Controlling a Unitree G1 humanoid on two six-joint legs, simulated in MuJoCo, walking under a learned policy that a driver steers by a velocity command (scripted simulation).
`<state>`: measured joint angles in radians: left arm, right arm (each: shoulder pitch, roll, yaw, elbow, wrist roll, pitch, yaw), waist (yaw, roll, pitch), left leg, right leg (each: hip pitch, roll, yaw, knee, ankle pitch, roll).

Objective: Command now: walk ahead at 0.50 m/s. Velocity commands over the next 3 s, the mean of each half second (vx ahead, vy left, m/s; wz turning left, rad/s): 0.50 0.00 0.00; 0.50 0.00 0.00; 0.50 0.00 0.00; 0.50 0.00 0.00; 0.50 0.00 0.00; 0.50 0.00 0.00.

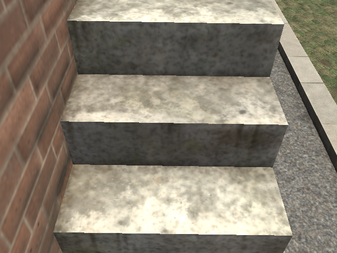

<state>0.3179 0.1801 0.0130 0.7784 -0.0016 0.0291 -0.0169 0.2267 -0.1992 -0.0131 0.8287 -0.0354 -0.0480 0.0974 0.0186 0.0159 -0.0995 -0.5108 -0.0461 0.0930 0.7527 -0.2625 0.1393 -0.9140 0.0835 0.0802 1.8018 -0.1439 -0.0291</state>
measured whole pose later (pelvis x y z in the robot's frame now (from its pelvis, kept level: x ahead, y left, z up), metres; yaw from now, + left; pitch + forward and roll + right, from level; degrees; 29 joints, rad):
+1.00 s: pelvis +0.21 +0.12 +0.12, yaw +0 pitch +8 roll +2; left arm 0.42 0.12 0.02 1.08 0.02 -0.01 -0.12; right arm 0.27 -0.20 0.00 0.77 -0.01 0.00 0.11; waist -0.06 -0.07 -0.13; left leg -0.89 -0.07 0.01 1.23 -0.50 0.05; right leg -0.70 -0.02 0.19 1.51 0.13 -0.11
